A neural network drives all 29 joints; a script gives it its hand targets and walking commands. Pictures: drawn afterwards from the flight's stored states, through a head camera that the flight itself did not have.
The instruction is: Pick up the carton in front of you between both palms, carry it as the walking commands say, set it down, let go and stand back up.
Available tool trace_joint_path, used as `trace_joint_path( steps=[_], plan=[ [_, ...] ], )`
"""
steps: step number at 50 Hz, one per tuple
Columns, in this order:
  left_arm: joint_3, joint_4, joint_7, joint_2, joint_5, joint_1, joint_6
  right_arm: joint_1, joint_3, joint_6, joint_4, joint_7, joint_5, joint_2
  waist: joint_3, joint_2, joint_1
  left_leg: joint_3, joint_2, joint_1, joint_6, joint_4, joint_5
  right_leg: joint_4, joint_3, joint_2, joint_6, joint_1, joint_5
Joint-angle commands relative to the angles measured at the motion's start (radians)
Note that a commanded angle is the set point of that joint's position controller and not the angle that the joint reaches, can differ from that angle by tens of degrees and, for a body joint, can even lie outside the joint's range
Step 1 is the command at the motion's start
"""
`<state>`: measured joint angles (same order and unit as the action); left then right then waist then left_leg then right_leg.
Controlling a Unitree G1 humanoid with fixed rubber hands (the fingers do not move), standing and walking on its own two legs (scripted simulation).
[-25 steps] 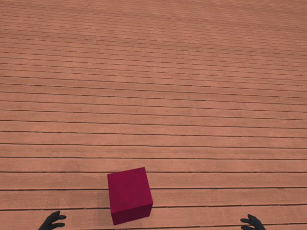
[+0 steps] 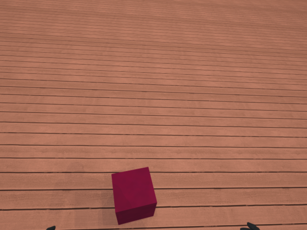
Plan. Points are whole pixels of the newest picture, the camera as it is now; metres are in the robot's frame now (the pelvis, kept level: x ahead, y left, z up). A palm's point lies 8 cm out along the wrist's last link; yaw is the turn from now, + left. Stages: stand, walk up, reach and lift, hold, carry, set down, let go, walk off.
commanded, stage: stand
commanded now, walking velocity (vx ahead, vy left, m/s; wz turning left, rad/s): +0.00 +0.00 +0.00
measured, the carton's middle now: (133, 196) +0.43 +0.07 -0.65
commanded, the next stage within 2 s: none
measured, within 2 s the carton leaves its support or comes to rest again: neither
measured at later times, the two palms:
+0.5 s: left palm out of the picture +0.06 +0.29 -0.11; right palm out of the picture +0.07 -0.30 -0.09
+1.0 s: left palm out of the picture +0.05 +0.29 -0.11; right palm out of the picture +0.07 -0.31 -0.10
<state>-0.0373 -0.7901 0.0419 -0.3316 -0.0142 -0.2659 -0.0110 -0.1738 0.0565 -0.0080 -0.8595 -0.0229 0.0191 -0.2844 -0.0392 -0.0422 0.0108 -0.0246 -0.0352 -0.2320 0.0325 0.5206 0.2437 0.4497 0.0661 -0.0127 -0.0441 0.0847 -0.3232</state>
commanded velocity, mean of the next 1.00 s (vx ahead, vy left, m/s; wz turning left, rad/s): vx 0.00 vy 0.00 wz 0.00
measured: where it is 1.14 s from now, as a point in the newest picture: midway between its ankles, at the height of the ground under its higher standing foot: outside the picture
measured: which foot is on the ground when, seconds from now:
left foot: down 0.00-1.00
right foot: down 0.00-1.00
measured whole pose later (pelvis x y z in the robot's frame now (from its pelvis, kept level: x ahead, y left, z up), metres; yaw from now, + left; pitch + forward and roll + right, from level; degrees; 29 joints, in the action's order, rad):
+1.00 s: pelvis -0.01 -0.01 +0.01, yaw +1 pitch -3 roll +0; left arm -0.02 -0.94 0.03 -0.36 0.00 -0.22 -0.02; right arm -0.15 0.02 -0.01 -1.01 -0.02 0.00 -0.33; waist -0.05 -0.02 0.01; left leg -0.04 -0.03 -0.20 0.01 0.42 0.17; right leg 0.38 0.05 -0.01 -0.03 0.07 -0.26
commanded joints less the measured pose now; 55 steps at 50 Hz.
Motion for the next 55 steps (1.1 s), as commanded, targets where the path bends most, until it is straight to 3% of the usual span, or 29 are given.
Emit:
trace_joint_path(
  steps=[1, 20, 55],
  plan=[
    [-0.028, 0.041, 0.003, -0.128, 0.002, -0.006, -0.013, 0.025, 0.031, -0.011, 0.041, -0.003, -0.002, -0.158, 0.017, 0.051, 0.003, -0.11, 0.107, 0.063, 0.0, -0.106, -0.165, -0.075, 0.029, -0.05, 0.024, 0.084, 0.126],
    [-0.019, -0.046, -0.001, -0.153, 0.009, 0.004, -0.017, 0.039, 0.014, -0.011, -0.049, -0.002, -0.011, -0.186, -0.001, 0.048, 0.002, -0.124, 0.116, 0.06, -0.007, -0.159, -0.09, -0.116, 0.041, -0.065, 0.032, 0.083, 0.098],
    [-0.012, -0.117, -0.004, -0.178, 0.015, 0.047, -0.019, 0.047, -0.005, -0.014, -0.112, -0.005, -0.02, -0.215, 0.011, 0.046, -0.004, -0.125, 0.127, 0.092, -0.012, -0.176, -0.169, -0.153, 0.041, -0.083, 0.04, 0.062, 0.131]
  ],
)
